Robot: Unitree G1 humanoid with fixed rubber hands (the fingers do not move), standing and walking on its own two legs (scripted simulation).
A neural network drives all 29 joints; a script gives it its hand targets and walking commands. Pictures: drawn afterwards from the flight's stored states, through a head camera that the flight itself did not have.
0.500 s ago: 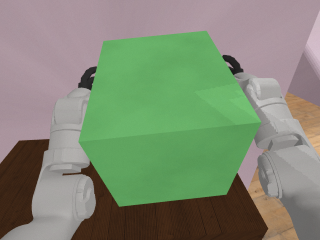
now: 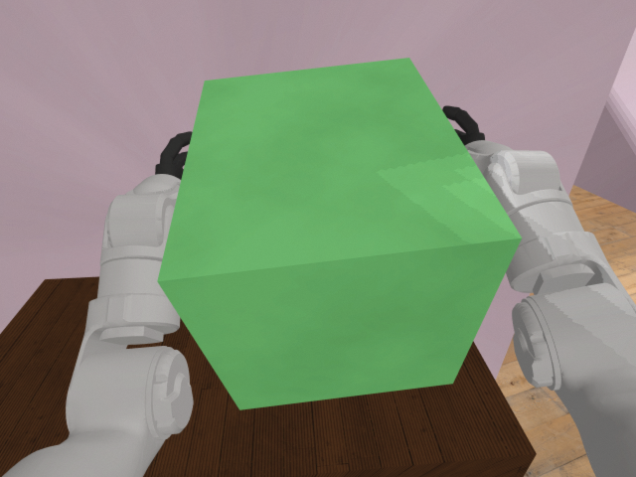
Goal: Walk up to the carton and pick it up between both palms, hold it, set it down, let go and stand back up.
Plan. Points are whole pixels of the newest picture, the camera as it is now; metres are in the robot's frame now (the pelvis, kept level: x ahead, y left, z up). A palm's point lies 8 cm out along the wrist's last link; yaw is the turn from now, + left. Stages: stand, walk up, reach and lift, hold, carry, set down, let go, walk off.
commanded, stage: hold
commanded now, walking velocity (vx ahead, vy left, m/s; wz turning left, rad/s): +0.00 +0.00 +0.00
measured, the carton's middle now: (326, 229) +0.35 -0.01 +0.23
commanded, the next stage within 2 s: set down in 1.06 s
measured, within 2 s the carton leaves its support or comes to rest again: neither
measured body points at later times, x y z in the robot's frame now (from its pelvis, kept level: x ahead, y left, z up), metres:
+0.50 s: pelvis +0.00 +0.00 +0.00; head -0.10 +0.01 +0.44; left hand +0.38 +0.17 +0.28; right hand +0.39 -0.18 +0.30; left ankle +0.04 +0.13 -0.75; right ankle -0.02 -0.13 -0.75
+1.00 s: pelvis +0.00 +0.00 +0.00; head -0.10 +0.00 +0.44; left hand +0.38 +0.18 +0.28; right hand +0.39 -0.18 +0.30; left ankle +0.04 +0.13 -0.75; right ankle -0.02 -0.13 -0.75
